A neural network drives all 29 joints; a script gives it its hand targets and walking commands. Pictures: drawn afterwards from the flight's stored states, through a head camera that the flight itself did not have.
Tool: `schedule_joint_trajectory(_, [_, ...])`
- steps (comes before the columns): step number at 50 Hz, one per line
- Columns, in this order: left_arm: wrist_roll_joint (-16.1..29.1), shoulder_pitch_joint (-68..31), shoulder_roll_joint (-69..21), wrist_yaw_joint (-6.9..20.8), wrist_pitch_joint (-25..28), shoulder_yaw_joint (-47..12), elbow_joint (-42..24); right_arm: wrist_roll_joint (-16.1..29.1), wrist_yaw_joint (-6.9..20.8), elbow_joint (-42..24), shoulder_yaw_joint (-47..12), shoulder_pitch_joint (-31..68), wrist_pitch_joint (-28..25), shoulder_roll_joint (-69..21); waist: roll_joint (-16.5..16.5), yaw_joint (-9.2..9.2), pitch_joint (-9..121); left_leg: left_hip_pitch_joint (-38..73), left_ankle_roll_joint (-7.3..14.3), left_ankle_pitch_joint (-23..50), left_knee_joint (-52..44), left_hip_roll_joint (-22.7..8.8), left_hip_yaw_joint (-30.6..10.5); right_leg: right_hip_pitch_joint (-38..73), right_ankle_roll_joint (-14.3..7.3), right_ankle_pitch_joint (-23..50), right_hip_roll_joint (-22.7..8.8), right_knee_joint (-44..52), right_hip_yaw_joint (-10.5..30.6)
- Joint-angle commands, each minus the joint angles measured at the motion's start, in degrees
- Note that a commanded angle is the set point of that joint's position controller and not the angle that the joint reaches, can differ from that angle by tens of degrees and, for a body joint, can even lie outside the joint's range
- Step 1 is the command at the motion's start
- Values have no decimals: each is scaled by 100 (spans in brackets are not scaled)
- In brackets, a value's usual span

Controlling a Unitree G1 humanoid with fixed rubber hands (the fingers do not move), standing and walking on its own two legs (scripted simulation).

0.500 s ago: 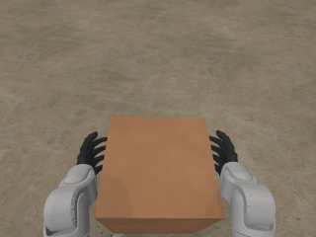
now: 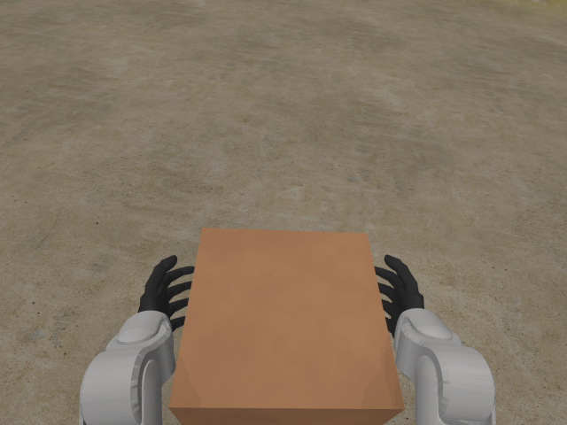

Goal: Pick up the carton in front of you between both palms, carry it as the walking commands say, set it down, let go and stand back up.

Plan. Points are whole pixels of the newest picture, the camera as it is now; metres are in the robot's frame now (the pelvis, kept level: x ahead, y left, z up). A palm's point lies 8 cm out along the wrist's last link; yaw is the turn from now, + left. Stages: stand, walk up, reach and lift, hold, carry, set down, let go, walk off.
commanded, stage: carry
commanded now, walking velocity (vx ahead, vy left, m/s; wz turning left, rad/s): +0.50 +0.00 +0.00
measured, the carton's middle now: (279, 346) +0.23 +0.00 +0.02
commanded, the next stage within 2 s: none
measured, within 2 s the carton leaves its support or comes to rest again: neither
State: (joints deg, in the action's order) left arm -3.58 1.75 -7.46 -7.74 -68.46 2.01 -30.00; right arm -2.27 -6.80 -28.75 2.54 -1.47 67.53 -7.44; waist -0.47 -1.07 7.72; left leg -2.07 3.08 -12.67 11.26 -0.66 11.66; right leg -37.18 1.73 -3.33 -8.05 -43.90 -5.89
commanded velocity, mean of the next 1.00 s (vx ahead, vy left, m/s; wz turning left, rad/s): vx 0.50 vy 0.00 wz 0.00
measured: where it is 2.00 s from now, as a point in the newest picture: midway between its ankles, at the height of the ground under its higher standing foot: (267, 208)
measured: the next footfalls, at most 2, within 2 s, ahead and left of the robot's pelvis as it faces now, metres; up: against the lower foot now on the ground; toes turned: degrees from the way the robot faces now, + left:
right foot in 0.20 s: +0.34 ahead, -0.13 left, +0.00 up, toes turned -10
left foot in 0.74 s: +0.72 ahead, +0.08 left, +0.00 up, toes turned +12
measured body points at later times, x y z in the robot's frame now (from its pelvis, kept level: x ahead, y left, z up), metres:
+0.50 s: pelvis +0.34 -0.05 +0.00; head +0.34 -0.08 +0.45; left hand +0.58 +0.11 +0.09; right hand +0.59 -0.20 +0.08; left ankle +0.42 +0.12 -0.68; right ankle +0.30 -0.12 -0.75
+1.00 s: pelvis +0.69 +0.02 +0.00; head +0.70 +0.04 +0.45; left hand +0.94 +0.16 +0.07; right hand +0.93 -0.14 +0.08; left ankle +0.68 +0.08 -0.75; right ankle +0.72 -0.15 -0.67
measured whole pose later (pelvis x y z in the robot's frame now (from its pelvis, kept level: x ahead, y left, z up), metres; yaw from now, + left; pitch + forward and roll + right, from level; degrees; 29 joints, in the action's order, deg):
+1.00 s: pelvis +0.69 +0.02 +0.00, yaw -1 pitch +3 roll -2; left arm -3.9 2.5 -7.5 -7.6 -67.1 0.9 -30.2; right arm -2.6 -6.8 -30.0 2.8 -3.1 66.1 -7.6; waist -0.2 -1.1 3.7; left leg -9.5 4.2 -9.6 15.2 -1.8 12.6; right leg -33.5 0.2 -9.4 -7.2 -55.9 -4.8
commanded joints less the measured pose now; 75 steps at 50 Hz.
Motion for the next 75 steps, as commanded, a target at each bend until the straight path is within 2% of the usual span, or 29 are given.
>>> schedule_joint_trajectory(1, [1510, -2225, -4285, 549, 5, -3562, -564, 1484, 615, -586, -3408, 2043, 44, -4101, 740, -7, 38, 563, 380, 1385, -444, -1314, -661, -348, -3, 302, 141, 522, -285])
schedule_joint_trajectory(6, [1598, -2242, -3892, 478, -178, -3464, -666, 1414, 458, -658, -3291, 2005, 215, -3772, 918, 2, -287, 926, 285, 2904, -96, -1349, -370, 207, -357, 276, 382, 1455, -593])
schedule_joint_trajectory(8, [1618, -2145, -3835, 471, -198, -3409, -642, 1438, 432, -749, -3337, 2058, 247, -3766, 1127, 94, 169, 965, 103, 4467, 868, -1293, -72, 1358, -437, 65, 753, 1612, -917])
schedule_joint_trajectory(9, [1615, -2073, -3847, 470, -188, -3377, -588, 1448, 427, -786, -3375, 2049, 260, -3777, 884, 199, 598, 649, -82, 4510, 2028, -1051, 242, 2518, -429, -128, 1035, 1909, -1154])
schedule_joint_trajectory(10, [1601, -2006, -3858, 480, -180, -3337, -586, 1466, 420, -823, -3408, 2083, 258, -3748, 414, 298, 1107, -404, -198, 3036, 3285, -894, 112, 3922, -432, -682, 424, 1926, -364])
schedule_joint_trajectory(11, [1598, -2097, -3807, 499, -156, -3298, -511, 1481, 415, -955, -3520, 2062, 276, -3868, -1073, 289, 1854, -2410, -520, 1241, 5366, -249, -107, 5609, -1292, -1879, -1499, 2366, 2717])
schedule_joint_trajectory(12, [1685, -1910, -4087, 541, -106, -3383, -462, 1532, 466, -997, -3566, 2102, 263, -3918, -1680, 235, 1717, -3268, -490, -1288, 6364, 240, -781, 5428, -1545, -924, -1791, 3233, 3943])
schedule_joint_trajectory(15, [1752, -2227, -4809, 762, 82, -3551, -620, 1577, 651, -790, -3789, 2304, 70, -4787, -214, 193, 1273, -3271, -134, -606, 6216, -674, -1297, 4168, -1017, 599, -1241, 2934, 1790])
schedule_joint_trajectory(17, [1748, -2288, -4984, 857, 203, -3613, -552, 1460, 695, -624, -3829, 2210, -67, -5033, -454, 151, 1197, -2988, -185, -136, 5579, -740, -1122, 3670, -743, -24, -984, 3214, 1098])
schedule_joint_trajectory(25, [1740, -1994, -4367, 905, 277, -3584, -670, 1289, 546, -718, -3842, 1994, -173, -4713, -655, 163, 349, -3942, -517, 940, 3624, -715, -466, 4061, -871, 393, -641, 3725, 232])
schedule_joint_trajectory(32, [1598, -1840, -3645, 620, -6, -3292, -702, 1412, 371, -879, -3650, 1992, 150, -3939, -806, 199, -351, -3343, -240, 1408, 1876, -397, 5, 4234, -780, 1585, -587, 3617, -250])
schedule_joint_trajectory(35, [1640, -1959, -3583, 556, -95, -3335, -814, 1456, 349, -858, -3515, 1980, 218, -3805, -993, 133, 152, -1911, -98, 1062, 1682, -28, 346, 4357, -549, 3320, -560, 2425, -602])
schedule_joint_trajectory(36, [1661, -2020, -3586, 548, -124, -3381, -876, 1449, 349, -782, -3451, 1888, 221, -3797, -728, 5, 563, -800, -93, 754, 1390, 235, 579, 4067, -383, 3379, -302, 1245, -887])
schedule_joint_trajectory(37, [1682, -2104, -3586, 540, -142, -3427, -907, 1414, 361, -777, -3394, 1835, 231, -3800, -193, -100, 998, 507, -77, 88, 1337, -418, -264, 3066, -248, 1942, -146, -52, -728])
schedule_joint_trajectory(38, [1716, -2079, -3713, 540, -167, -3522, -1025, 1430, 390, -716, -3351, 1919, 210, -3762, 1397, -53, 1721, 2001, 812, -1244, 749, -2266, -3304, 1155, 38, 60, 512, -2049, -461])
schedule_joint_trajectory(39, [1743, -2131, -3785, 585, -160, -3577, -1007, 1523, 441, -659, -3425, 1761, 187, -3998, 1770, -15, 1543, 1715, 964, -424, -156, -2492, -4434, 402, -44, -2206, 919, -2981, 230])
schedule_joint_trajectory(42, [1713, -2274, -4683, 759, 5, -3745, -745, 1590, 664, -770, -3604, 2095, 39, -4770, 429, 31, 1152, 576, 508, 1352, 190, -2040, -2295, 409, -349, -1522, 64, -2863, 658])
schedule_joint_trajectory(44, [1605, -2227, -4959, 819, 125, -3780, -543, 1598, 773, -681, -3686, 2171, -65, -4983, 570, 75, 1123, 106, 235, 824, -70, -1721, -1600, 684, -316, -1059, 4, -2242, 494])
schedule_joint_trajectory(52, [1471, -2074, -4775, 690, 264, -3835, -659, 1614, 851, -780, -3677, 1943, -181, -4518, 802, 14, 343, 586, 344, 1211, -479, -1422, -825, -323, 2, -92, 40, -325, -130])
schedule_joint_trajectory(57, [1558, -2029, -4190, 564, 34, -3702, -828, 1506, 637, -863, -3470, 1814, 6, -3939, 791, -13, -180, 728, 389, 2130, -334, -1309, -454, -160, -126, 254, 269, 902, -498])
schedule_joint_trajectory(61, [1621, -2051, -3856, 501, -122, -3550, -849, 1470, 495, -895, -3409, 1846, 158, -3705, 1002, 37, -217, 963, 207, 3714, 111, -1345, -182, 724, -411, 333, 501, 1553, -700])
schedule_joint_trajectory(63, [1626, -1948, -3824, 490, -139, -3474, -775, 1498, 467, -968, -3455, 1913, 206, -3705, 927, 195, 445, 751, -45, 4613, 1747, -1098, 272, 2368, -430, -20, 988, 1821, -1110])
schedule_joint_trajectory(64, [1609, -1806, -3763, 484, -146, -3394, -757, 1514, 438, -1060, -3494, 1919, 215, -3646, 512, 297, 875, -136, -163, 3478, 2971, -887, 211, 3653, -401, -456, 678, 1906, -676])
schedule_joint_trajectory(65, [1602, -1990, -3712, 503, -131, -3365, -722, 1501, 423, -1112, -3563, 1915, 245, -3753, -835, 306, 1646, -2067, -447, 1682, 4990, -386, -50, 5428, -1168, -1555, -1219, 2156, 2122])
schedule_joint_trajectory(66, [1681, -1774, -3951, 538, -94, -3430, -590, 1527, 466, -1143, -3579, 1900, 245, -3779, -1775, 260, 1696, -3014, -506, -1293, 6174, 293, -621, 5438, -1562, -1019, -1756, 3268, 3914])
schedule_joint_trajectory(67, [1717, -1870, -4156, 616, -61, -3449, -721, 1530, 518, -1019, -3694, 1991, 201, -4110, -1256, 233, 1439, -3321, -300, -1231, 6712, -173, -1186, 5173, -1463, -143, -1680, 3142, 3134])
schedule_joint_trajectory(69, [1771, -2105, -4707, 768, 71, -3600, -720, 1556, 653, -897, -3787, 2134, 75, -4677, -293, 205, 1215, -3164, -117, -693, 6263, -641, -1275, 4248, -1106, 860, -1322, 2970, 1847])
schedule_joint_trajectory(71, [1769, -2177, -4965, 875, 197, -3681, -645, 1464, 715, -721, -3854, 2081, -67, -5007, -370, 157, 1129, -2867, -167, -199, 5528, -741, -1145, 3721, -799, 217, -1008, 3225, 1111])
schedule_joint_trajectory(75, [1734, -1938, -4854, 1001, 347, -3717, -559, 1261, 688, -553, -3897, 1798, -269, -5080, -647, 154, 805, -3257, -382, 342, 4525, -681, -721, 3775, -819, 105, -791, 3602, 523])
